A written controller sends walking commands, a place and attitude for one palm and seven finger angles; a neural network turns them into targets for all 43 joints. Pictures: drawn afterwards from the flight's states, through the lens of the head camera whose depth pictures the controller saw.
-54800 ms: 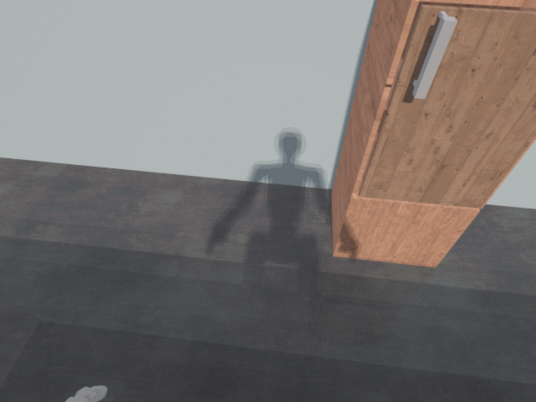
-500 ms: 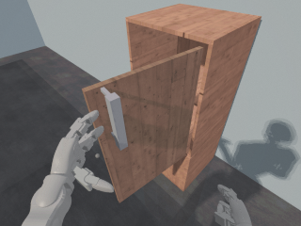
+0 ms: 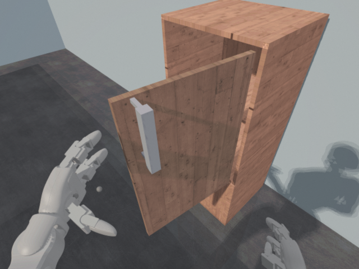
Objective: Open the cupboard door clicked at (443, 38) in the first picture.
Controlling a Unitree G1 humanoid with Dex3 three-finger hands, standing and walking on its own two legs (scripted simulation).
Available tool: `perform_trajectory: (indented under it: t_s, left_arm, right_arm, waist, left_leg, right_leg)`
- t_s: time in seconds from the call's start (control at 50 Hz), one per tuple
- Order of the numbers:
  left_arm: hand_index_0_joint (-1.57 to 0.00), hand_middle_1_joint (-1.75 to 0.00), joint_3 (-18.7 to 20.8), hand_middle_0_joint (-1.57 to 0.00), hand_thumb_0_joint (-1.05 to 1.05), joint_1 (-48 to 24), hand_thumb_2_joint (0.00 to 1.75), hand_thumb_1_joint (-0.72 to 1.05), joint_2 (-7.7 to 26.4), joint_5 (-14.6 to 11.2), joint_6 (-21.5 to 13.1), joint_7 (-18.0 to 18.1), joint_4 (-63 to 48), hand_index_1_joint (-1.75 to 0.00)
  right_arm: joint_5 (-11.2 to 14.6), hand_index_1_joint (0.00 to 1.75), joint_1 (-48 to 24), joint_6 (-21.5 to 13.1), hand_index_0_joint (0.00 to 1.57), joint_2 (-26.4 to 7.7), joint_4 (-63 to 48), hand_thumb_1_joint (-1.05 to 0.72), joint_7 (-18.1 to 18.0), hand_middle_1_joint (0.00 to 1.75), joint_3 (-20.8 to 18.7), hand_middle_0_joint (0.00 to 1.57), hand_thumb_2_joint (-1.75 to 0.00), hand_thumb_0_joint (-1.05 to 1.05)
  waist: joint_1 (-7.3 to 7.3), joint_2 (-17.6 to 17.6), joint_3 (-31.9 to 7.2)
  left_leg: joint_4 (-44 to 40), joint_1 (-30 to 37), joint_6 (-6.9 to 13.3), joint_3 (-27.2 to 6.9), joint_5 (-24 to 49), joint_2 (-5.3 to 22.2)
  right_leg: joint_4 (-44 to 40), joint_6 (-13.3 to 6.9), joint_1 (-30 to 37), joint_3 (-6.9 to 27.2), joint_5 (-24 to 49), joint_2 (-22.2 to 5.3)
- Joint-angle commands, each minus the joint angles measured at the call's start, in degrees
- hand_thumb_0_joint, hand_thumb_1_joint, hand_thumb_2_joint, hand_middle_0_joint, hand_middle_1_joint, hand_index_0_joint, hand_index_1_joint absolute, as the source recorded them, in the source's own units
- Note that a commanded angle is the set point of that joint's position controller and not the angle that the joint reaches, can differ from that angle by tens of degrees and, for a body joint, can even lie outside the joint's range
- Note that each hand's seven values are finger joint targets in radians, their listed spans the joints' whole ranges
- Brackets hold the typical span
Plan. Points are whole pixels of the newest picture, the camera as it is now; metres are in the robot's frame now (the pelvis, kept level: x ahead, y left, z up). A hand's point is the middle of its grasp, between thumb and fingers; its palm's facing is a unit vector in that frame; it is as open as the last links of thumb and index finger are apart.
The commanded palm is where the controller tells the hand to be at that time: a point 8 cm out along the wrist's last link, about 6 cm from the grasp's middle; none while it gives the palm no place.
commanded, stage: draw the hand back to the body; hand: left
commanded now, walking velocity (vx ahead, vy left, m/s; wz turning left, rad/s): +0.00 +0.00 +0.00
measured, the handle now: (144, 136) +0.34 +0.12 +0.16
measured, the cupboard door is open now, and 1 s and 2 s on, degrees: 82 82 82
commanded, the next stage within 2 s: step back with the hand held close in 1.44 s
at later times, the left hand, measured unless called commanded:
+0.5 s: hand (64, 189) +0.20 +0.23 +0.15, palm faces +0.26 -0.94 -0.25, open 15.4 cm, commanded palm +0.16 +0.27 +0.17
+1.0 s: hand (46, 178) +0.22 +0.28 +0.16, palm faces +0.40 -0.84 -0.36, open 9.8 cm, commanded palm +0.17 +0.32 +0.17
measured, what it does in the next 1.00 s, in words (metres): stands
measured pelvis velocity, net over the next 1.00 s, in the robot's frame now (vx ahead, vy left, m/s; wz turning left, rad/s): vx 0.02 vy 0.03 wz -0.04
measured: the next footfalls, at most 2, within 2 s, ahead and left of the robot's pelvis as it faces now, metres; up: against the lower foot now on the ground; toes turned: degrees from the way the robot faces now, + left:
none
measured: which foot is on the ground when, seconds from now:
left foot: down 0.00-1.00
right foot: down 0.00-1.00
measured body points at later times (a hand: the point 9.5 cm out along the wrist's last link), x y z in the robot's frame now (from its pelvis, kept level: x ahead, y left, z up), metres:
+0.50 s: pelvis -0.01 +0.02 +0.01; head -0.03 +0.01 +0.45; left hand +0.18 +0.28 +0.17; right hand +0.19 -0.20 -0.06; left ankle +0.01 +0.13 -0.73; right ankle -0.01 -0.09 -0.73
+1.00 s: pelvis +0.02 +0.03 +0.01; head +0.00 +0.01 +0.46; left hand +0.20 +0.32 +0.18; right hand +0.20 -0.20 -0.07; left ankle +0.01 +0.14 -0.73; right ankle -0.01 -0.09 -0.73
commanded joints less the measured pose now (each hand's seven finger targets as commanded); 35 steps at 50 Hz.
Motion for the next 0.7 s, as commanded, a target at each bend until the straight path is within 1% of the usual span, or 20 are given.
perform_trajectory:
  t_s: [0.0, 0.02, 0.04, 0.06, 0.08, 0.12, 0.18, 0.22, 0.28, 0.34, 0.36, 0.38, 0.4, 0.42, 0.44, 0.46, 0.56, 0.58, 0.62, 0.68]
  left_arm:
    - [-0.15, -0.30, 5.16, -0.15, 0.00, -8.22, 0.30, -0.50, 7.86, -0.35, -3.29, 0.94, -13.46, -0.30]
    - [-0.15, -0.30, 5.52, -0.15, 0.00, -8.13, 0.30, -0.50, 7.99, -0.42, -3.00, 0.95, -12.51, -0.30]
    - [-0.15, -0.30, 4.96, -0.15, 0.00, -8.76, 0.30, -0.50, 7.55, -0.44, -2.67, 0.88, -13.30, -0.30]
    - [-0.15, -0.30, 5.22, -0.15, 0.00, -9.22, 0.30, -0.50, 7.79, -0.55, -2.34, 0.94, -13.49, -0.30]
    - [-0.15, -0.30, 6.45, -0.15, 0.00, -8.97, 0.30, -0.50, 9.22, -0.51, -1.98, 1.21, -12.47, -0.30]
    - [-0.15, -0.30, 5.35, -0.15, 0.00, -9.38, 0.30, -0.50, 7.95, -0.46, -1.53, 1.06, -13.25, -0.30]
    - [-0.15, -0.30, 7.12, -0.15, 0.00, -10.70, 0.30, -0.50, 9.89, -0.63, -1.15, 0.97, -12.54, -0.30]
    - [-0.15, -0.30, 5.92, -0.15, 0.00, -10.77, 0.30, -0.50, 8.60, -0.68, -1.34, 0.54, -13.73, -0.30]
    - [-0.15, -0.30, 8.45, -0.15, 0.00, -10.04, 0.33, -0.43, 10.92, -1.12, -1.31, 0.11, -13.13, -0.30]
    - [-0.16, -0.30, 9.75, -0.16, 0.00, -8.26, 0.37, -0.32, 10.85, -1.92, -1.39, -0.88, -13.18, -0.30]
    - [-0.16, -0.30, 10.27, -0.16, 0.00, -9.57, 0.39, -0.29, 16.26, 7.16, -7.16, 8.00, -19.48, -0.30]
    - [-0.16, -0.30, 9.98, -0.16, 0.00, -4.33, 0.40, -0.26, 13.92, 8.12, -8.55, 11.73, -14.63, -0.30]
    - [-0.16, -0.30, 6.69, -0.16, 0.00, -2.48, 0.42, -0.22, 10.41, 9.29, -9.72, 13.41, -13.88, -0.30]
    - [-0.16, -0.30, 5.88, -0.16, 0.00, -0.81, 0.43, -0.18, 9.57, 10.10, -10.81, 14.55, -13.24, -0.30]
    - [-0.16, -0.30, 5.61, -0.16, 0.00, -1.11, 0.45, -0.15, 9.80, 10.79, -11.86, 15.45, -14.61, -0.30]
    - [-0.16, -0.30, 5.71, -0.16, 0.00, -1.18, 0.47, -0.12, 10.13, 11.40, -12.82, 16.27, -14.65, -0.30]
    - [-0.17, -0.30, 7.38, -0.17, 0.00, -2.53, 0.54, 0.06, 11.97, 13.20, -15.61, 18.81, -13.54, -0.30]
    - [-0.17, -0.30, 8.05, -0.17, 0.00, -2.36, 0.55, 0.09, 12.91, 13.33, -15.78, 19.06, -12.73, -0.30]
    - [-0.17, -0.30, 7.81, -0.17, 0.00, -2.58, 0.58, 0.17, 12.25, 13.57, -16.43, 19.22, -13.81, -0.30]
    - [-0.18, -0.30, 9.27, -0.18, 0.00, -1.21, 0.63, 0.27, 13.46, 13.78, -16.69, 19.46, -12.89, -0.30]
  right_arm:
    - [-0.19, 0.30, -9.60, -3.72, 0.20, -4.71, -10.53, -0.90, -0.36, 0.30, -1.91, 0.20, -0.90, 0.00]
    - [-0.07, 0.30, -9.48, -3.56, 0.20, -4.83, -10.34, -0.90, -0.40, 0.30, -1.95, 0.20, -0.90, 0.00]
    - [0.00, 0.30, -9.82, -3.60, 0.20, -4.87, -10.50, -0.90, -0.41, 0.30, -1.91, 0.20, -0.90, 0.00]
    - [0.04, 0.30, -9.70, -3.69, 0.20, -4.86, -10.59, -0.90, -0.50, 0.30, -1.86, 0.20, -0.90, 0.00]
    - [-0.01, 0.30, -9.73, -3.67, 0.20, -5.16, -10.16, -0.90, -0.56, 0.30, -1.91, 0.20, -0.90, 0.00]
    - [0.05, 0.30, -9.93, -3.86, 0.20, -4.91, -10.55, -0.90, -0.69, 0.30, -1.78, 0.20, -0.90, 0.00]
    - [0.10, 0.30, -9.89, -3.91, 0.20, -5.27, -9.74, -0.90, -0.96, 0.30, -1.89, 0.20, -0.90, 0.00]
    - [0.15, 0.30, -9.90, -4.28, 0.20, -5.11, -10.14, -0.90, -0.99, 0.30, -1.73, 0.20, -0.90, 0.00]
    - [0.04, 0.30, -9.55, -4.67, 0.20, -5.58, -9.59, -0.90, -1.08, 0.30, -1.89, 0.20, -0.90, 0.00]
    - [0.22, 0.30, -9.36, -4.90, 0.20, -5.57, -9.70, -0.90, -0.91, 0.30, -1.88, 0.20, -0.90, 0.00]
    - [-1.60, 0.30, -10.65, -4.71, 0.20, -4.35, -9.85, -0.90, -1.09, 0.30, -2.13, 0.20, -0.90, 0.00]
    - [-2.22, 0.30, -9.86, -4.55, 0.20, -4.23, -8.38, -0.90, -1.17, 0.30, -2.19, 0.20, -0.90, 0.00]
    - [-2.55, 0.30, -9.52, -3.81, 0.20, -4.24, -8.14, -0.90, -0.85, 0.30, -2.21, 0.20, -0.90, 0.00]
    - [-2.47, 0.30, -9.20, -3.16, 0.20, -4.27, -7.95, -0.90, -0.61, 0.30, -2.52, 0.20, -0.90, 0.00]
    - [-2.67, 0.30, -9.00, -2.70, 0.20, -4.48, -7.99, -0.90, -0.37, 0.30, -2.78, 0.20, -0.90, 0.00]
    - [-2.75, 0.30, -8.90, -2.32, 0.20, -4.42, -7.70, -0.90, -0.26, 0.30, -2.93, 0.20, -0.90, 0.00]
    - [-3.16, 0.30, -9.02, -1.17, 0.20, -4.63, -6.55, -0.90, -0.52, 0.30, -3.72, 0.20, -0.90, 0.00]
    - [-3.24, 0.30, -9.07, -0.94, 0.20, -4.81, -6.22, -0.90, -0.58, 0.30, -3.81, 0.20, -0.90, 0.00]
    - [-3.19, 0.30, -9.44, -0.64, 0.20, -4.64, -6.14, -0.90, -0.51, 0.30, -3.86, 0.20, -0.90, 0.00]
    - [-3.25, 0.30, -9.40, -0.20, 0.20, -4.86, -5.72, -0.90, -0.37, 0.30, -4.06, 0.20, -0.90, 0.00]
  waist:
    - [0.60, -1.70, -3.88]
    - [0.45, -2.71, -3.05]
    - [0.50, -1.12, -3.13]
    - [0.42, -1.30, -3.15]
    - [0.53, -2.32, -2.40]
    - [0.43, -1.70, -2.57]
    - [0.15, -2.18, -1.70]
    - [0.11, -0.52, -2.50]
    - [0.39, -1.29, -3.33]
    - [0.59, -1.03, -3.82]
    - [1.63, -0.24, 0.43]
    - [1.22, -1.02, 3.63]
    - [0.64, -2.01, 3.70]
    - [0.34, -2.08, 3.47]
    - [0.35, 0.10, 1.23]
    - [0.26, 0.87, 0.90]
    - [0.14, -0.44, -1.07]
    - [0.25, -1.61, -0.67]
    - [0.32, 0.92, -1.45]
    - [0.71, 0.72, -1.54]
  left_leg:
    - [-4.31, 2.48, 2.98, 0.06, 8.85, -2.56]
    - [-4.54, 2.27, 2.89, -0.06, 8.29, -2.40]
    - [-4.65, 2.62, 2.92, -0.01, 8.02, -2.51]
    - [-4.98, 2.55, 2.87, -0.19, 7.43, -2.47]
    - [-5.09, 2.00, 2.81, -0.38, 6.72, -2.24]
    - [-5.43, 2.58, 2.88, -0.44, 6.23, -2.35]
    - [-5.69, 2.40, 2.82, -0.63, 5.18, -2.17]
    - [-6.11, 3.01, 2.79, -0.86, 5.47, -2.32]
    - [-6.06, 2.94, 2.74, -0.98, 6.11, -2.26]
    - [-6.24, 3.11, 2.66, -0.99, 7.99, -2.35]
    - [-6.87, 1.17, 2.42, -0.44, 6.80, -2.37]
    - [-7.18, 0.58, 1.99, -0.13, 4.36, -2.11]
    - [-8.10, 1.29, 2.10, -0.22, 3.94, -1.83]
    - [-8.48, 2.36, 2.22, 0.08, 4.29, -1.50]
    - [-9.02, 3.44, 2.30, 0.35, 4.26, -1.52]
    - [-9.39, 4.01, 2.30, 0.41, 4.23, -1.45]
    - [-10.40, 6.52, 2.69, 0.67, 7.01, -1.25]
    - [-10.53, 6.54, 2.70, 0.52, 7.50, -1.14]
    - [-10.93, 7.23, 2.54, 0.34, 9.22, -1.20]
    - [-11.13, 7.53, 2.37, 0.25, 12.03, -1.03]
  right_leg:
    - [-7.00, 2.26, -3.24, 3.11, 10.55, -1.32]
    - [-7.13, 2.20, -3.59, 2.75, 9.61, -1.05]
    - [-7.29, 2.14, -3.87, 2.81, 9.22, -1.00]
    - [-7.31, 2.15, -4.01, 2.49, 8.29, -0.91]
    - [-7.81, 2.01, -3.92, 2.64, 6.88, -0.90]
    - [-7.91, 2.13, -4.39, 2.45, 6.07, -0.84]
    - [-8.90, 1.99, -4.65, 2.58, 4.00, -0.75]
    - [-8.35, 1.99, -4.54, 2.17, 4.68, -0.68]
    - [-8.42, 1.90, -3.54, 2.23, 5.55, -0.64]
    - [-7.67, 1.88, -2.96, 1.62, 8.46, -0.48]
    - [-10.60, 1.78, -3.40, 4.00, 7.08, -1.07]
    - [-12.39, 1.39, -4.86, 4.27, 3.54, -1.52]
    - [-12.40, 1.47, -4.26, 4.12, 2.76, -1.68]
    - [-12.36, 1.54, -4.11, 4.04, 3.05, -1.53]
    - [-12.09, 1.50, -2.72, 4.26, 3.29, -1.70]
    - [-12.22, 1.46, -2.32, 4.34, 3.26, -1.68]
    - [-12.75, 1.43, 0.08, 4.40, 5.63, -1.84]
    - [-13.05, 1.39, 0.63, 4.36, 6.14, -1.82]
    - [-12.46, 1.21, 1.62, 4.21, 7.93, -1.78]
    - [-12.03, 1.08, 3.09, 4.10, 10.95, -1.57]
